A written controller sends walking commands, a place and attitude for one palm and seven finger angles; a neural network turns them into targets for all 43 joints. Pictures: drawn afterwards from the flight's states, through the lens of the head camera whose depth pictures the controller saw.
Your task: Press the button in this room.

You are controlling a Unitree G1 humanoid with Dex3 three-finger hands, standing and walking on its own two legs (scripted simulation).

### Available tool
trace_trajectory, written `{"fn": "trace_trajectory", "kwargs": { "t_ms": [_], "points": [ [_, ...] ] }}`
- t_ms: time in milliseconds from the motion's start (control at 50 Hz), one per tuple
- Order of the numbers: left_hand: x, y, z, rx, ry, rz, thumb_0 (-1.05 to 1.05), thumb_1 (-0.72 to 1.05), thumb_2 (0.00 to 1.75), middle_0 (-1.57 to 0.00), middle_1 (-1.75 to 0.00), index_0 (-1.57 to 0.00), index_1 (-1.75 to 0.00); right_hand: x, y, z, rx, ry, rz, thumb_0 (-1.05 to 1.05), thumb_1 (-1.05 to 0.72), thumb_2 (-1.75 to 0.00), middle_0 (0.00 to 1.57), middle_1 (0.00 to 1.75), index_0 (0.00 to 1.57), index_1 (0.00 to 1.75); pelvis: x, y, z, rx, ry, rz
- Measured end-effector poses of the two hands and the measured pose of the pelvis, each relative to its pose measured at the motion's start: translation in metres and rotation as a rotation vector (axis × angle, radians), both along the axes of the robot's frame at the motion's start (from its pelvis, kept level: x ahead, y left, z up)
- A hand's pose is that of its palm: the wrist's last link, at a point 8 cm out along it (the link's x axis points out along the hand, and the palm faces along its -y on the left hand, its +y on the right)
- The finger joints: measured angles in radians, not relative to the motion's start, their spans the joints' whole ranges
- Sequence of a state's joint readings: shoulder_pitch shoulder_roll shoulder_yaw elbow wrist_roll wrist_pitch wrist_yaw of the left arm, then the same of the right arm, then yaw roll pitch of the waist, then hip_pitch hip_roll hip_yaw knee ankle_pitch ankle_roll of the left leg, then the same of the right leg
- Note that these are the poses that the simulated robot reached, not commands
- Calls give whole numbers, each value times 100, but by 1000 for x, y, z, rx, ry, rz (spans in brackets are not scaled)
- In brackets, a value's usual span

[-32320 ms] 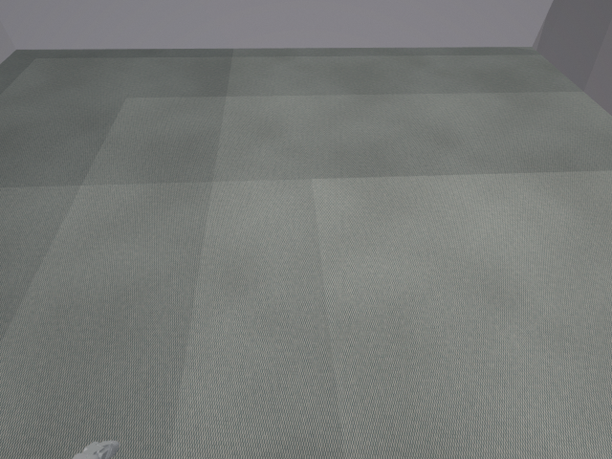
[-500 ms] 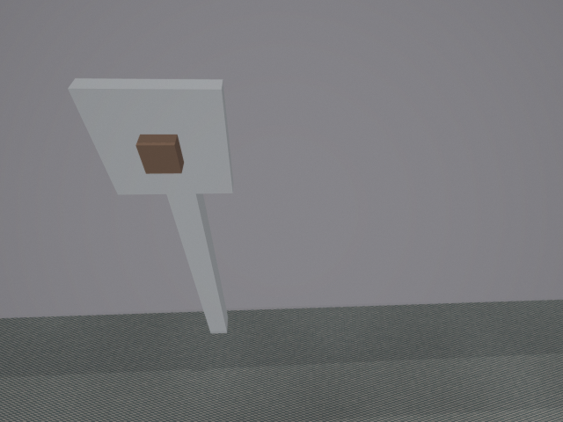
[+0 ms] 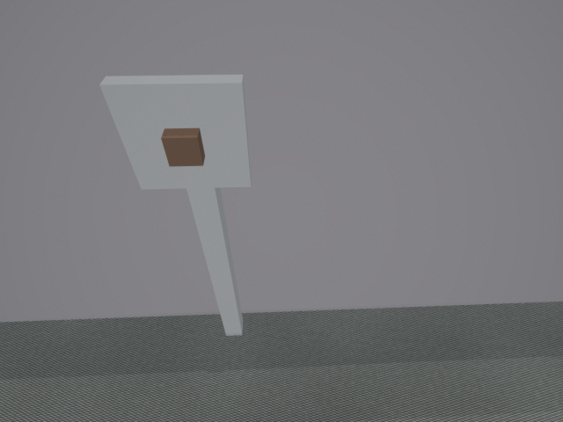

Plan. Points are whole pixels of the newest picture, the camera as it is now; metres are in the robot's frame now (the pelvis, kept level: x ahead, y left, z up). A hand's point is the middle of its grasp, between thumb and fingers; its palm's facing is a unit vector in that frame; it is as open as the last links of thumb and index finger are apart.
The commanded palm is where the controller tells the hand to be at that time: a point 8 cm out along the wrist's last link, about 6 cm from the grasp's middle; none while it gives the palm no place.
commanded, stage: come to a stop and stand still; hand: left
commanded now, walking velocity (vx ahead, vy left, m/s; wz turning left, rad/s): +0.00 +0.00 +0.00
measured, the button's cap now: (184, 146) +0.53 +0.20 +0.12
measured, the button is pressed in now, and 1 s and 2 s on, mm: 0 0 0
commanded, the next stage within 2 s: look again from close up in 0.56 s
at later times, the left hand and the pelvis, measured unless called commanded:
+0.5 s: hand out of the picture -0.02 +0.20 -0.15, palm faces +0.05 -0.98 -0.21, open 7.4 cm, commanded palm none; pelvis -0.02 +0.03 +0.01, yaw +1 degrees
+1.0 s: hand out of the picture +0.01 +0.17 -0.15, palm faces +0.04 -0.98 -0.20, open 7.3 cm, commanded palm none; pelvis +0.01 +0.01 +0.02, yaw +1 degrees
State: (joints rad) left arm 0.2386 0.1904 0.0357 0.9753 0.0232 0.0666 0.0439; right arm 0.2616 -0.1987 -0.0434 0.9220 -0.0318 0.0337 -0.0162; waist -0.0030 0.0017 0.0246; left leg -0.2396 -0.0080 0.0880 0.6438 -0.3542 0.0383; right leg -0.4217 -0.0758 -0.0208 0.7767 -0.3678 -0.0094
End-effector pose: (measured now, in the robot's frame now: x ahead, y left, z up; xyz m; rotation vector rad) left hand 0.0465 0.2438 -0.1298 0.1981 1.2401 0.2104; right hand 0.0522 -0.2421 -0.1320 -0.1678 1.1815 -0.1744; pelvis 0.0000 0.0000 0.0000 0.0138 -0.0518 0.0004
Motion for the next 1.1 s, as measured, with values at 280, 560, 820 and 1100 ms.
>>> {"fn": "trace_trajectory", "kwargs": {
  "t_ms": [280, 560, 820, 1100],
  "points": [
    [-72, 14, 14, -9, 67, 12, 0, 91, 89, -20, -30, -20, -29, -27, 35, 0, 59, -8, 32, 0, -92, -90, 20, 30, 20, 30, -23, 22, 11, 0, 10, 4],
    [-78, -1, 7, -67, 97, 18, 0, 91, 89, -20, -30, -20, -29, -91, 42, -4, 59, 195, -1, 1, -91, -90, 20, 30, 20, 30, -23, 26, 14, 2, 12, 24],
    [-65, -13, 8, -70, 127, 23, 0, 91, 89, -20, -30, -20, -29, -65, 42, -4, 79, 187, 1, 0, -90, -90, 20, 30, 20, 30, -4, 17, 16, 4, 27, 23],
    [-35, -23, 9, -63, 121, 19, 1, 92, 89, -20, -30, -20, -29, -22, 27, 0, 64, 153, 15, 0, -91, -90, 20, 30, 20, 30, 19, 2, 19, -2, 28, 24]
  ]
}}
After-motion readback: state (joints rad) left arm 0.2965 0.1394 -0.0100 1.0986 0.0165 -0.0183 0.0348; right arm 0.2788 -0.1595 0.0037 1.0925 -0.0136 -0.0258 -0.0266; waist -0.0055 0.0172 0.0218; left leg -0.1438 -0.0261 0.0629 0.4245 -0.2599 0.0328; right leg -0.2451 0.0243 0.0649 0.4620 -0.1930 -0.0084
